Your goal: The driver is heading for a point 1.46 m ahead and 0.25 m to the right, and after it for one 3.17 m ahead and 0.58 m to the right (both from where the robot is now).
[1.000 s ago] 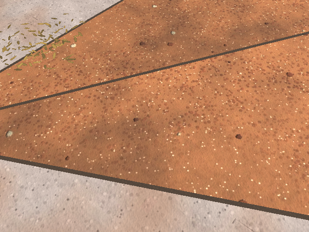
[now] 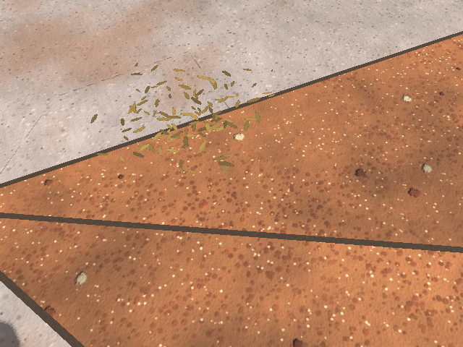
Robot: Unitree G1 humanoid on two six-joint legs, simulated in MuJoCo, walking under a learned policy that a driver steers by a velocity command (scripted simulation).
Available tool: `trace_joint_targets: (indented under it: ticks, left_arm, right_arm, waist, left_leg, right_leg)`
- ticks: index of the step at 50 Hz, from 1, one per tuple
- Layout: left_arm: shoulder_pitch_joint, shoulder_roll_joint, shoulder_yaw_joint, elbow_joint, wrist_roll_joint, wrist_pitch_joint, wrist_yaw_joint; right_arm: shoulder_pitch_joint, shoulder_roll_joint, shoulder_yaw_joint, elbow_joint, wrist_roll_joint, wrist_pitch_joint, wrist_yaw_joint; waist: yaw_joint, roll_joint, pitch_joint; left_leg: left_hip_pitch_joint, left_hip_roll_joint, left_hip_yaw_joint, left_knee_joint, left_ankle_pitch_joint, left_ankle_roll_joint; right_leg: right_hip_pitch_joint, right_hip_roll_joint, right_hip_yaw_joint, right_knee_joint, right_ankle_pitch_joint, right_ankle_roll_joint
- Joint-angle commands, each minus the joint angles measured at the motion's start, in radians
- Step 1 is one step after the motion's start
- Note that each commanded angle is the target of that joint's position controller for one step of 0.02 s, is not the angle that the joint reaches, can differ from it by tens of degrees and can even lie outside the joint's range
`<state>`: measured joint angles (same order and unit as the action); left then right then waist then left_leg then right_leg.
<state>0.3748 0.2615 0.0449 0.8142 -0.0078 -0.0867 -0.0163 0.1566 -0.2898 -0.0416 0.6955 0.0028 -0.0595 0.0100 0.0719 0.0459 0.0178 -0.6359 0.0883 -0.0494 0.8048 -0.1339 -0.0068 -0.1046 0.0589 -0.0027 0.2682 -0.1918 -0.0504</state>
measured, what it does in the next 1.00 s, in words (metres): walks ahead, turning right: left foot, then right foot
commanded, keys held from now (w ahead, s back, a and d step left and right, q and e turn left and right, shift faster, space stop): w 0.18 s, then w+e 0.72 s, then w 0.10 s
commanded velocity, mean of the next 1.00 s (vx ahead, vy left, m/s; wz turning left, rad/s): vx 0.50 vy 0.00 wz -0.32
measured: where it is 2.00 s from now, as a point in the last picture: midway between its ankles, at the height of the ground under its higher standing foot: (297, 256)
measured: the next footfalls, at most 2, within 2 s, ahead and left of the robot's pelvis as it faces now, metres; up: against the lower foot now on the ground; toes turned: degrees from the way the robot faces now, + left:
left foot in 0.20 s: +0.28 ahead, +0.15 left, +0.00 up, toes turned +1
right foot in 0.74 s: +0.55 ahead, -0.12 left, +0.00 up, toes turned -18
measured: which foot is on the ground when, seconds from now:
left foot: up 0.00-0.18, down 0.20-0.76, up 0.78-1.00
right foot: down 0.00-0.22, up 0.24-0.72, down 0.74-1.00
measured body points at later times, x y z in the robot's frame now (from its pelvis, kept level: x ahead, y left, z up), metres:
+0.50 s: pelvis +0.27 +0.06 +0.00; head +0.29 +0.06 +0.45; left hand +0.44 +0.32 -0.11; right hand +0.30 -0.22 -0.12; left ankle +0.24 +0.15 -0.75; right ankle +0.38 -0.13 -0.67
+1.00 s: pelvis +0.54 -0.04 +0.00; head +0.57 -0.07 +0.45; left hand +0.72 +0.18 -0.11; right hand +0.60 -0.36 -0.10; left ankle +0.71 +0.10 -0.68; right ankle +0.51 -0.11 -0.75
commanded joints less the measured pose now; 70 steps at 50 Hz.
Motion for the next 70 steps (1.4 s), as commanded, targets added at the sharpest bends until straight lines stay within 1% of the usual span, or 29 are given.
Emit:
trace_joint_targets:
  ticks: [1,6,9,10,11,12,13,15,17,22,31,34,36,37,38,39,40,41,42,44,51,55,60,61,62,63,64,66,70]
  left_arm:
    - [-0.031,0.182,0.042,-0.053,-0.011,-0.01,0.008]
    - [0.034,0.198,0.046,-0.002,-0.018,0.014,0.013]
    - [0.006,0.214,0.048,0.004,-0.018,0.03,0.021]
    - [0.009,0.183,0.035,-0.003,-0.01,0.029,0.023]
    - [0.068,0.092,0.003,-0.038,0.007,0.016,0.019]
    - [0.114,0.065,-0.009,-0.025,-0.006,0.0,0.017]
    - [0.04,0.171,0.022,-0.033,-0.032,-0.008,0.012]
    - [-0.072,0.166,0.027,-0.061,-0.029,-0.005,0.013]
    - [-0.04,0.134,0.031,-0.045,-0.02,0.022,0.017]
    - [-0.088,0.089,0.031,-0.063,-0.015,0.051,0.021]
    - [-0.353,0.054,0.01,-0.18,-0.012,0.04,-0.034]
    - [-0.338,0.084,0.025,-0.21,-0.012,0.044,-0.049]
    - [-0.167,0.145,0.061,-0.18,-0.014,0.05,-0.045]
    - [0.002,0.207,0.096,-0.139,-0.016,0.055,-0.029]
    - [0.07,0.327,0.124,-0.124,-0.019,0.061,-0.008]
    - [0.061,0.317,0.111,-0.158,-0.019,0.047,-0.012]
    - [0.047,0.24,0.088,-0.154,-0.009,0.036,-0.016]
    - [-0.001,0.208,0.078,-0.154,-0.009,0.028,-0.015]
    - [-0.072,0.179,0.068,-0.164,-0.01,0.026,-0.013]
    - [-0.148,0.138,0.054,-0.195,0.005,0.026,-0.005]
    - [-0.083,0.166,0.057,-0.149,-0.003,0.02,0.024]
    - [-0.021,0.177,0.057,-0.105,-0.008,0.022,0.023]
    - [-0.053,0.16,0.052,-0.087,0.0,0.046,0.038]
    - [-0.047,0.128,0.04,-0.102,0.011,0.046,0.038]
    - [0.089,0.07,0.019,-0.096,0.016,0.038,0.038]
    - [0.168,0.084,0.017,-0.065,0.009,0.037,0.032]
    - [0.121,0.163,0.035,-0.066,-0.004,0.047,0.029]
    - [-0.056,0.167,0.04,-0.103,0.006,0.074,0.04]
    - [-0.056,0.102,0.036,-0.106,0.013,0.098,0.065]
  right_arm:
    - [-0.098,-0.028,0.0,-0.08,0.004,-0.021,0.009]
    - [-0.194,-0.052,-0.008,-0.12,0.015,-0.031,0.029]
    - [-0.041,-0.106,-0.037,-0.081,0.007,-0.035,0.027]
    - [0.111,-0.157,-0.06,-0.044,0.0,-0.034,0.016]
    - [0.257,-0.254,-0.083,-0.031,-0.023,-0.029,0.006]
    - [0.295,-0.224,-0.077,-0.012,-0.006,-0.019,0.007]
    - [0.255,-0.16,-0.056,-0.012,0.001,-0.017,0.006]
    - [0.13,-0.105,-0.037,-0.013,-0.006,-0.022,0.007]
    - [0.06,-0.069,-0.03,-0.007,-0.016,-0.039,0.012]
    - [0.06,-0.093,-0.046,0.045,-0.023,-0.063,0.003]
    - [0.166,-0.156,-0.065,0.122,0.005,-0.02,-0.019]
    - [0.154,-0.189,-0.075,0.124,0.014,0.006,-0.028]
    - [0.132,-0.209,-0.079,0.115,0.017,0.023,-0.039]
    - [0.123,-0.197,-0.072,0.106,0.016,0.022,-0.044]
    - [0.205,-0.079,-0.034,0.061,-0.023,0.002,-0.033]
    - [0.186,-0.06,-0.015,0.037,-0.013,-0.041,-0.016]
    - [0.059,-0.14,-0.037,0.012,0.03,-0.069,-0.001]
    - [0.016,-0.134,-0.033,-0.007,0.04,-0.084,0.002]
    - [0.019,-0.126,-0.034,0.005,0.019,-0.086,-0.005]
    - [0.049,-0.136,-0.046,0.017,-0.007,-0.065,-0.009]
    - [-0.087,-0.048,-0.014,-0.012,-0.012,-0.039,-0.002]
    - [-0.183,-0.072,-0.016,-0.04,0.002,-0.051,0.015]
    - [-0.023,-0.12,-0.043,0.002,-0.028,-0.073,0.024]
    - [0.065,-0.165,-0.053,0.015,-0.042,-0.078,0.019]
    - [0.145,-0.214,-0.058,0.02,-0.061,-0.071,0.015]
    - [0.196,-0.15,-0.045,0.056,-0.03,-0.054,0.023]
    - [0.154,-0.134,-0.037,0.049,0.002,-0.039,0.029]
    - [0.009,-0.095,-0.02,0.023,0.001,-0.014,0.025]
    - [-0.046,-0.147,-0.042,0.015,-0.016,0.013,0.01]
  waist:
    - [-0.001,-0.117,0.011]
    - [0.008,-0.125,0.038]
    - [-0.096,-0.126,-0.054]
    - [-0.163,-0.101,-0.16]
    - [-0.186,0.081,-0.333]
    - [-0.181,0.24,-0.428]
    - [-0.194,0.127,-0.281]
    - [-0.14,0.04,-0.088]
    - [-0.081,0.073,-0.036]
    - [-0.062,0.015,0.012]
    - [-0.154,-0.02,0.084]
    - [-0.113,0.02,0.038]
    - [-0.007,0.042,-0.071]
    - [0.08,0.003,-0.157]
    - [0.03,-0.238,-0.256]
    - [0.016,-0.245,-0.408]
    - [0.063,-0.146,-0.314]
    - [0.034,-0.111,-0.192]
    - [-0.017,-0.048,-0.112]
    - [-0.079,-0.082,-0.065]
    - [-0.031,-0.116,-0.019]
    - [0.012,-0.125,0.021]
    - [-0.087,-0.145,-0.069]
    - [-0.118,-0.085,-0.173]
    - [-0.1,0.112,-0.332]
    - [-0.098,0.242,-0.445]
    - [-0.102,0.14,-0.369]
    - [-0.091,0.017,-0.151]
    - [-0.045,0.094,-0.1]
  left_leg:
    - [0.055,-0.019,0.028,-0.162,0.162,-0.009]
    - [0.067,-0.042,0.026,-0.277,0.124,0.031]
    - [0.315,-0.091,0.074,-0.343,0.072,0.086]
    - [0.569,-0.044,0.03,-0.325,0.095,0.124]
    - [0.969,0.218,-0.315,-0.305,0.068,0.242]
    - [1.063,0.334,-0.635,-0.44,-0.105,0.324]
    - [0.947,0.301,-0.554,-0.479,-0.21,0.28]
    - [0.68,0.221,-0.319,-0.548,-0.138,0.226]
    - [0.527,0.17,-0.187,-0.62,-0.036,0.205]
    - [0.489,0.16,0.008,-0.683,0.179,0.211]
    - [0.697,0.188,0.194,-0.645,0.296,0.163]
    - [0.769,0.2,0.235,-0.503,0.663,0.132]
    - [0.736,0.175,0.266,-0.235,0.897,0.1]
    - [0.583,0.133,0.28,0.006,0.77,0.062]
    - [0.158,0.006,0.267,0.38,0.042,0.0]
    - [-0.074,-0.149,0.037,0.589,-0.473,-0.019]
    - [-0.18,-0.082,-0.052,0.606,-0.4,0.006]
    - [-0.187,-0.04,-0.039,0.531,-0.31,0.026]
    - [-0.132,0.0,-0.033,0.435,-0.249,0.021]
    - [0.0,0.032,-0.033,0.336,-0.182,-0.001]
    - [0.093,-0.008,0.025,-0.105,0.188,-0.064]
    - [0.099,-0.035,0.013,-0.25,0.265,-0.035]
    - [0.302,-0.089,0.046,-0.375,0.263,0.056]
    - [0.504,0.004,-0.022,-0.333,0.567,0.096]
    - [0.858,0.235,-0.283,-0.274,0.842,0.255]
    - [0.933,0.325,-0.494,-0.325,0.825,0.35]
    - [0.851,0.29,-0.482,-0.372,0.56,0.325]
    - [0.589,0.196,-0.342,-0.446,0.326,0.262]
    - [0.366,0.096,-0.23,-0.511,0.307,0.238]
  right_leg:
    - [-0.035,-0.231,0.128,-0.117,0.235,-0.151]
    - [0.087,-0.295,0.148,-0.062,0.268,-0.126]
    - [0.105,-0.267,0.101,0.133,0.566,-0.082]
    - [-0.007,-0.217,0.072,0.33,0.538,-0.05]
    - [-0.355,-0.1,0.011,0.709,0.18,0.014]
    - [-0.56,-0.016,0.086,0.929,-0.384,0.035]
    - [-0.652,-0.071,0.144,1.013,-0.355,0.027]
    - [-0.636,-0.149,0.101,0.943,-0.194,0.028]
    - [-0.534,-0.188,0.109,0.883,-0.104,0.041]
    - [-0.585,-0.189,0.135,0.764,0.079,0.068]
    - [-0.614,-0.156,0.001,0.378,0.214,0.016]
    - [-0.521,-0.092,-0.073,0.357,0.066,-0.033]
    - [-0.276,-0.012,-0.118,0.335,0.01,-0.084]
    - [0.001,-0.002,-0.066,0.269,0.067,-0.127]
    - [0.39,-0.258,0.371,0.264,0.059,-0.27]
    - [0.543,-0.409,0.848,0.077,-0.097,-0.411]
    - [0.488,-0.381,0.731,0.029,-0.097,-0.341]
    - [0.346,-0.34,0.588,0.027,-0.042,-0.299]
    - [0.191,-0.294,0.477,0.019,0.058,-0.263]
    - [0.003,-0.237,0.374,-0.023,0.198,-0.245]
    - [-0.142,-0.15,0.168,-0.057,0.257,-0.182]
    - [-0.067,-0.201,0.216,-0.026,0.185,-0.167]
    - [0.052,-0.182,0.229,0.245,0.538,-0.078]
    - [-0.016,-0.116,0.194,0.413,0.439,-0.034]
    - [-0.283,-0.003,0.143,0.749,0.003,0.043]
    - [-0.382,0.041,0.17,0.931,-0.492,0.083]
    - [-0.44,-0.01,0.188,1.007,-0.475,0.092]
    - [-0.488,-0.076,0.104,0.944,-0.367,0.107]
    - [-0.324,-0.072,0.058,0.684,-0.286,0.116]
